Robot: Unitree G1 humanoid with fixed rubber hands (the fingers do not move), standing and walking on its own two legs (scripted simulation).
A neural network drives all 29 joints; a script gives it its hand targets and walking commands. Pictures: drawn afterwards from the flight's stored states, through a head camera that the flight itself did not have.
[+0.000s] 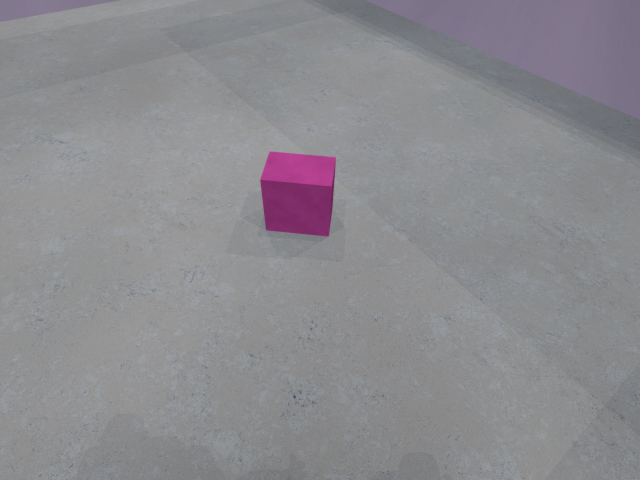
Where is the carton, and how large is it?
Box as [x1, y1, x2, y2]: [260, 151, 335, 236]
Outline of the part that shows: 270,151 260,179 266,229 328,236 332,206 335,157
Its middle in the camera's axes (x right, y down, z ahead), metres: -0.08 -0.20 +1.63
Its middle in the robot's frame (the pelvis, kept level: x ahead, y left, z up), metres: +1.28 +0.05 -0.63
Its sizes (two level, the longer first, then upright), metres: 0.276 0.184 0.284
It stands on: the floor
